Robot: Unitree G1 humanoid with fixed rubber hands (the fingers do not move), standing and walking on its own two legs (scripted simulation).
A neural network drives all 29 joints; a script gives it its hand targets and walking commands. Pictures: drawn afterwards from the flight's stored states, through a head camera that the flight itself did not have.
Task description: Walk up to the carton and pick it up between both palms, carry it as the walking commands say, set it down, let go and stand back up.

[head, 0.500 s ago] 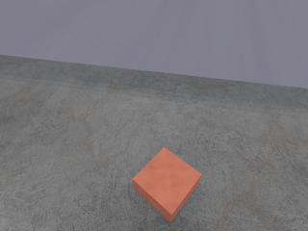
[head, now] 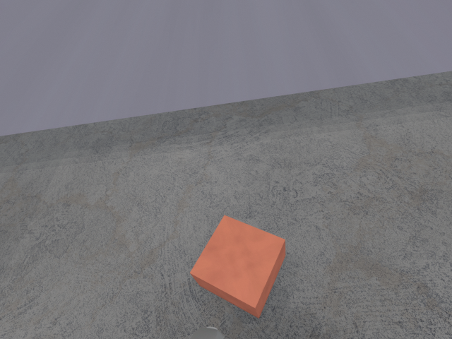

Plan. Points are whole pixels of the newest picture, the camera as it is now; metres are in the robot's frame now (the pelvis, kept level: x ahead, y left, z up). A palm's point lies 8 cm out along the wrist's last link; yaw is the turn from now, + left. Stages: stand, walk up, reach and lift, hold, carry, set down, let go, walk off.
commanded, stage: walk up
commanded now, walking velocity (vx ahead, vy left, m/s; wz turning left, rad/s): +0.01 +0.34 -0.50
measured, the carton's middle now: (240, 263) +0.52 +0.15 -0.70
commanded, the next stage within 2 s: stand in 1.88 s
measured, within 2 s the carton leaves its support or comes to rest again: neither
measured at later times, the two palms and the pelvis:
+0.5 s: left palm (91, 313) +0.19 +0.39 -0.14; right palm out of the picture -0.01 -0.10 -0.15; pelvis +0.04 +0.15 -0.02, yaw -14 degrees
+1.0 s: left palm (43, 295) +0.23 +0.54 -0.16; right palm out of the picture +0.05 +0.03 -0.12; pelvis +0.08 +0.30 -0.01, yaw -20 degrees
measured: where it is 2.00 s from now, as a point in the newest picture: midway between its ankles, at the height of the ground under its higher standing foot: outside the picture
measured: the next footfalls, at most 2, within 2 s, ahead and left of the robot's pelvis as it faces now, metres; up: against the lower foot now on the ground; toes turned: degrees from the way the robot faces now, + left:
left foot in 0.24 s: +0.06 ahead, +0.23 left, +0.00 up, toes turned -4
right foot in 0.54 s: +0.05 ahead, +0.07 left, +0.00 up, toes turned -21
